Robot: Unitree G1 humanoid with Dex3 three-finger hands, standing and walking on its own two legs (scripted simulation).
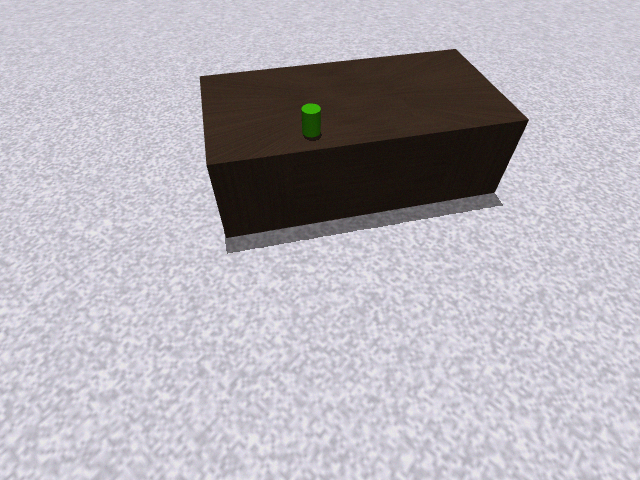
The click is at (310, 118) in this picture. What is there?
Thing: squat round
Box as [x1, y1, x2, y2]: [301, 103, 320, 136]
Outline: 305,104 301,108 302,132 306,136 315,136 319,134 320,131 320,107 312,103
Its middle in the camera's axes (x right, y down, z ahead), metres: -0.02 -0.44 +1.44
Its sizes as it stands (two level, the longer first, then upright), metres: 0.070 0.070 0.099
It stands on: a support 0.39 m high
